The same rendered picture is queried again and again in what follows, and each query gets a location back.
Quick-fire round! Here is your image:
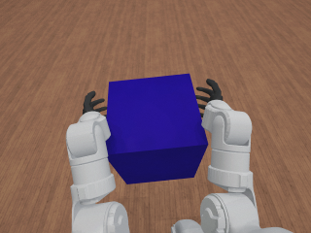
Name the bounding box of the robot right upper arm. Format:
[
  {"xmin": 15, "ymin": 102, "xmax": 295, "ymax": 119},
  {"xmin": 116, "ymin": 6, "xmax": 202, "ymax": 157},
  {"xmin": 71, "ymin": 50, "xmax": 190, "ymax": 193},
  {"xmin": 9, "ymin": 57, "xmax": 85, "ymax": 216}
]
[{"xmin": 200, "ymin": 193, "xmax": 293, "ymax": 233}]

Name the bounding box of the robot right thigh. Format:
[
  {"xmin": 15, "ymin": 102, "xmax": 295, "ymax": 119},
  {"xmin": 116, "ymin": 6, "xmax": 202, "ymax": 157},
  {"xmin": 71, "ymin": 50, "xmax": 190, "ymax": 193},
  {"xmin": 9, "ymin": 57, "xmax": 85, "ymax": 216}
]
[{"xmin": 171, "ymin": 219, "xmax": 204, "ymax": 233}]

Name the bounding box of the robot left hand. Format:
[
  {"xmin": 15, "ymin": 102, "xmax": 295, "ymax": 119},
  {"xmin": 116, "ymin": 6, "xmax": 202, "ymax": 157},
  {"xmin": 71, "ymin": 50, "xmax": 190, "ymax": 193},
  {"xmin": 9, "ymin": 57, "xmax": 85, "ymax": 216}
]
[{"xmin": 83, "ymin": 91, "xmax": 107, "ymax": 118}]

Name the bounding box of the robot left upper arm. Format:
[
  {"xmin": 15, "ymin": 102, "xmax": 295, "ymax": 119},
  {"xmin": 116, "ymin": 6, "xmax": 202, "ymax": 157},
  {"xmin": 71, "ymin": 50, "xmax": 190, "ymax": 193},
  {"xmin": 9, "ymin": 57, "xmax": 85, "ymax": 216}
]
[{"xmin": 72, "ymin": 201, "xmax": 130, "ymax": 233}]

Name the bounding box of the robot left forearm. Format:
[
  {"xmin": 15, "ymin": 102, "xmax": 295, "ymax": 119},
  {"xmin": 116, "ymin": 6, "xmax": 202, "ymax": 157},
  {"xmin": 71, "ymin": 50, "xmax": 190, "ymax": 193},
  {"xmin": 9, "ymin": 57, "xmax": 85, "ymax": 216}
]
[{"xmin": 66, "ymin": 111, "xmax": 116, "ymax": 233}]

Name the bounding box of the carton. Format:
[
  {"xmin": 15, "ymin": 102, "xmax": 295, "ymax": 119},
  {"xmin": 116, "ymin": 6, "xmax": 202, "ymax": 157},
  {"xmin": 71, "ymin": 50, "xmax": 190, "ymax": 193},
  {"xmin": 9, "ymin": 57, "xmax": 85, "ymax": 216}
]
[{"xmin": 105, "ymin": 73, "xmax": 209, "ymax": 184}]

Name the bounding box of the robot right hand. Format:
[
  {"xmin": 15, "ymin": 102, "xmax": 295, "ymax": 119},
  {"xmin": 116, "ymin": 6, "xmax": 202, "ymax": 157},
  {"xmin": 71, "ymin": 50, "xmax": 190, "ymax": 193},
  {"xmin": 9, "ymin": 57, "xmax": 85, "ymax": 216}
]
[{"xmin": 195, "ymin": 79, "xmax": 224, "ymax": 117}]

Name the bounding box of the robot right forearm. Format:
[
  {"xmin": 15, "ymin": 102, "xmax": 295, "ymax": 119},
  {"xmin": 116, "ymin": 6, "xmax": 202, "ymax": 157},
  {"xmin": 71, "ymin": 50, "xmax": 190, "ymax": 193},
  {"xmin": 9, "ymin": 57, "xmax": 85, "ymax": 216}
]
[{"xmin": 201, "ymin": 100, "xmax": 259, "ymax": 217}]

